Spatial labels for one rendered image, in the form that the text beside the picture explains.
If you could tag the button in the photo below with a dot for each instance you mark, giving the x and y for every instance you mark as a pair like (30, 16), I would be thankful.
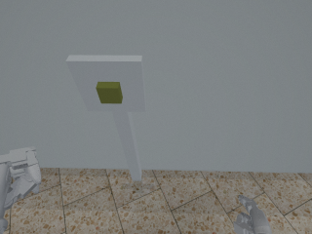
(109, 92)

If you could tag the right robot hand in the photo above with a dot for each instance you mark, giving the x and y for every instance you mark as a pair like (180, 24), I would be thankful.
(254, 223)

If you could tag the left robot hand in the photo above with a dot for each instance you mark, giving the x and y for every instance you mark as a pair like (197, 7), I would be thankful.
(21, 165)

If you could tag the panel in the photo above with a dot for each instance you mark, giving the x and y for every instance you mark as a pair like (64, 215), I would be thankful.
(88, 70)

